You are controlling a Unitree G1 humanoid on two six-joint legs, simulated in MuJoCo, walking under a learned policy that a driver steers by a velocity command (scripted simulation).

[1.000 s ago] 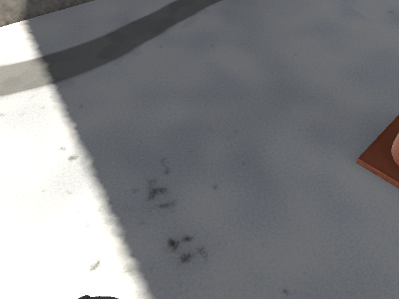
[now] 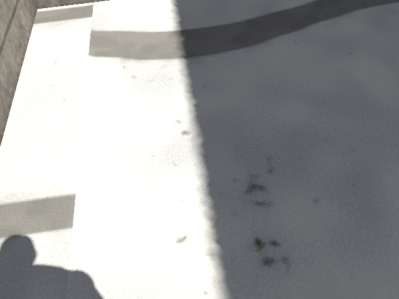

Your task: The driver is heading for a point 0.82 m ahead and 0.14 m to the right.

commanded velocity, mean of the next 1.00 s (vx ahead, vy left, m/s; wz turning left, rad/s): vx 0.07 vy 0.00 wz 0.06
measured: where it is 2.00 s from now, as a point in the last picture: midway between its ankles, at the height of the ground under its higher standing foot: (222, 283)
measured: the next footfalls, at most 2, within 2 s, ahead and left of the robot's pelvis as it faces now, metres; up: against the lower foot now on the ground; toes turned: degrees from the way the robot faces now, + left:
left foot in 0.24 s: +0.01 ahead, +0.12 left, +0.00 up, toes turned -3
left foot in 1.44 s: +0.42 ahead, +0.06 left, +0.00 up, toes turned +4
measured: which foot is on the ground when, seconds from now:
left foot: up 0.00-0.22, down 0.24-0.96, up 0.98-1.00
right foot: down 0.00-1.00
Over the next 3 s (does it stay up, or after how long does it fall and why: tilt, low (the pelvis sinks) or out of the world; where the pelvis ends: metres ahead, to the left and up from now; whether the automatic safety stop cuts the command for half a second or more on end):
stays up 0.80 -0.12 0.01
